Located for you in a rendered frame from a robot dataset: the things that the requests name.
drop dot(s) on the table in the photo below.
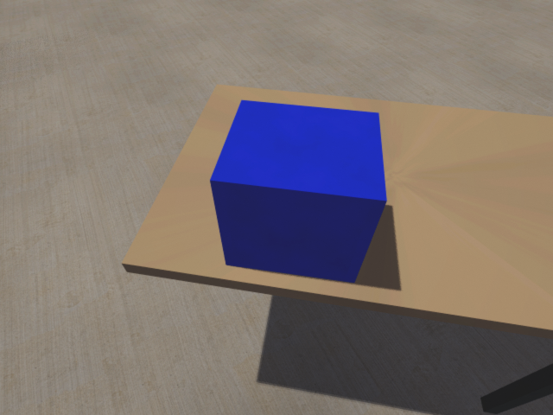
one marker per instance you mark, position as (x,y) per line
(466,235)

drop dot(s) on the carton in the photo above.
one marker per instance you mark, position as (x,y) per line
(299,189)

